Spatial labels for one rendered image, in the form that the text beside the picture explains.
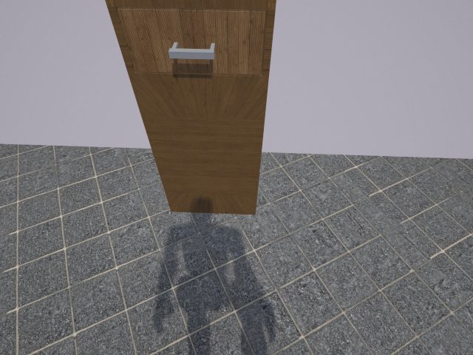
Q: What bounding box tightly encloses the cabinet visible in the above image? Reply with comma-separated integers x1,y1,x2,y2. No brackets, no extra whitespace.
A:
105,0,276,214

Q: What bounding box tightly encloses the drawer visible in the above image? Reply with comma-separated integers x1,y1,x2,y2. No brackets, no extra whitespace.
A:
118,7,265,75

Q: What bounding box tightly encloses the handle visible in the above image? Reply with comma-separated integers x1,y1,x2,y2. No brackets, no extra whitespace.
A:
169,42,215,59

